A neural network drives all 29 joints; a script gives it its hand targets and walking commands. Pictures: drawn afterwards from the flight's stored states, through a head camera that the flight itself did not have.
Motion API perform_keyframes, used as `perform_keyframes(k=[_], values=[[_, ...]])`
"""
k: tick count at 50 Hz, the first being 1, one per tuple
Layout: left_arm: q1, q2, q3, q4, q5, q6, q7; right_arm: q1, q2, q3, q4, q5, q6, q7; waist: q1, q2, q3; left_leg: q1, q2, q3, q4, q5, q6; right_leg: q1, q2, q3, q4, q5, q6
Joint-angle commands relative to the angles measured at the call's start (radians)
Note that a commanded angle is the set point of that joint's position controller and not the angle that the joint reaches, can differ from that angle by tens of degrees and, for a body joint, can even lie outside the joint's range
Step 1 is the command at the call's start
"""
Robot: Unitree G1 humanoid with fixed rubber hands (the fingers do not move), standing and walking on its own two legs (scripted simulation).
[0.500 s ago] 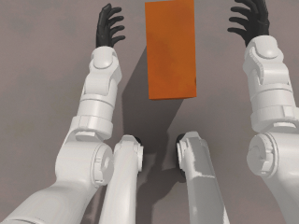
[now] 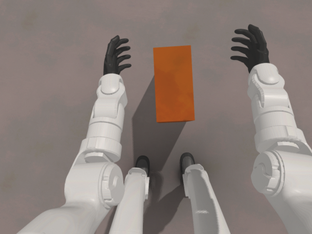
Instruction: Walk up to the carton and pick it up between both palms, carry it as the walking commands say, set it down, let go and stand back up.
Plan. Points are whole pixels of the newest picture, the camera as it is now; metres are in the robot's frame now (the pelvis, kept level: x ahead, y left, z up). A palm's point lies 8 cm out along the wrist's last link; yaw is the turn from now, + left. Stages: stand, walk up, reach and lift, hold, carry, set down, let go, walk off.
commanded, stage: let go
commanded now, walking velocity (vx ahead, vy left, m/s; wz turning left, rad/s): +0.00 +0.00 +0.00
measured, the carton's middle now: (172, 90) +0.51 -0.04 -0.53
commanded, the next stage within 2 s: stand in 1.26 s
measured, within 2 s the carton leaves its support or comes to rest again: neither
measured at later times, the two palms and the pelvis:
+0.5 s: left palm (64, 132) +0.35 +0.19 -0.02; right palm (290, 126) +0.34 -0.23 -0.03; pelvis +0.05 +0.00 +0.07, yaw -1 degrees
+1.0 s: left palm (8, 197) +0.25 +0.24 +0.04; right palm out of the picture +0.24 -0.22 +0.03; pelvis +0.08 +0.01 +0.10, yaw -1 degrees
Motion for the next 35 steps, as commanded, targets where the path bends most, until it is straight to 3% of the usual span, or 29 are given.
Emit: perform_keyframes(k=[1, 8, 12, 15, 20, 25, 35], values=[[-0.128, 0.039, -0.001, -0.079, 0.020, -0.026, -0.008, -0.128, -0.068, -0.015, -0.079, -0.015, -0.025, -0.006, -0.013, -0.042, -0.816, 0.408, -0.061, 0.124, -0.070, 0.233, -0.017, 0.565, 0.031, -0.124, -0.089, 0.330, 0.041], [0.095, 0.061, -0.110, -0.241, -0.003, -0.023, -0.018, 0.101, -0.067, 0.029, -0.313, -0.011, -0.012, -0.021, -0.022, -0.050, -1.111, 0.590, -0.064, 0.121, -0.078, 0.435, -0.016, 0.864, 0.022, -0.099, -0.088, 0.645, 0.024], [0.295, 0.085, -0.166, -0.351, -0.031, -0.029, -0.034, 0.299, -0.047, 0.111, -0.421, 0.006, -0.003, -0.011, -0.006, -0.035, -1.110, 0.640, -0.055, 0.103, -0.132, 0.496, -0.012, 0.997, 0.008, -0.074, -0.123, 0.760, 0.014], [0.448, 0.089, -0.193, -0.367, -0.056, -0.045, -0.057, 0.457, -0.027, 0.160, -0.438, 0.030, -0.011, 0.001, 0.009, -0.033, -0.973, 0.652, -0.040, 0.095, -0.204, 0.450, -0.002, 1.045, -0.006, -0.057, -0.187, 0.724, 0.014], [0.625, 0.116, -0.215, -0.334, -0.093, -0.092, -0.107, 0.668, -0.044, 0.166, -0.428, 0.061, -0.059, 0.011, 0.009, -0.038, -0.648, 0.722, -0.009, 0.084, -0.328, 0.326, 0.007, 1.027, -0.017, -0.059, -0.314, 0.540, 0.018], [0.801, 0.151, -0.243, -0.297, -0.129, -0.119, -0.141, 0.851, -0.054, 0.200, -0.420, 0.090, -0.088, 0.014, 0.029, -0.045, -0.456, 0.861, 0.012, 0.076, -0.405, 0.265, 0.013, 1.055, -0.020, -0.070, -0.400, 0.398, 0.019], [1.100, 0.245, -0.303, -0.401, -0.173, -0.137, -0.180, 1.141, -0.084, 0.264, -0.521, 0.137, -0.099, 0.010, 0.043, -0.020, -0.213, 1.166, 0.020, 0.078, -0.557, 0.265, 0.012, 1.269, -0.015, -0.085, -0.560, 0.312, 0.010]])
